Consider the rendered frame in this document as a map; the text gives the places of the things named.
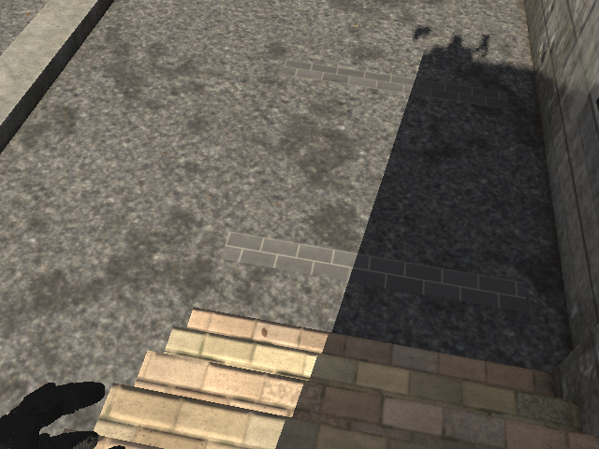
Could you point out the stairs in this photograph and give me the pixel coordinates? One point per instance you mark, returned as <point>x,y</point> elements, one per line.
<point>234,382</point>

